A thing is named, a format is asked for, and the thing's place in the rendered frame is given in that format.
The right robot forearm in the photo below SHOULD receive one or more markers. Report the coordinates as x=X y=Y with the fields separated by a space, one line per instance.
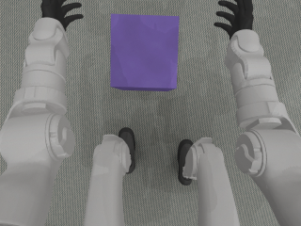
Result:
x=254 y=89

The left robot hand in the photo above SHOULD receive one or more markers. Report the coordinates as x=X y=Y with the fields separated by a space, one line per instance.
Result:
x=53 y=9

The carton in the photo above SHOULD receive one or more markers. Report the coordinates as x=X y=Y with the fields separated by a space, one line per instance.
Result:
x=144 y=52

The robot left thigh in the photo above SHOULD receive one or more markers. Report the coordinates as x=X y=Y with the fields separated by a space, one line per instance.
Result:
x=104 y=198

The robot left foot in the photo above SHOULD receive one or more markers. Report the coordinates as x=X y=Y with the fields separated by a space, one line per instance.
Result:
x=128 y=136

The right robot hand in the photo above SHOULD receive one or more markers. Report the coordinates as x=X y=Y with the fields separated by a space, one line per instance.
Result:
x=242 y=19

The left robot forearm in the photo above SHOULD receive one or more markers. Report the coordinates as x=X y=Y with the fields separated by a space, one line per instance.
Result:
x=44 y=72

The left robot upper arm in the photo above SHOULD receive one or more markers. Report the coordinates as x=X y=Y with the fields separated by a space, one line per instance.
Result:
x=33 y=147

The right robot upper arm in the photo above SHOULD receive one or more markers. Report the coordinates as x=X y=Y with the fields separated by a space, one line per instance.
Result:
x=272 y=158

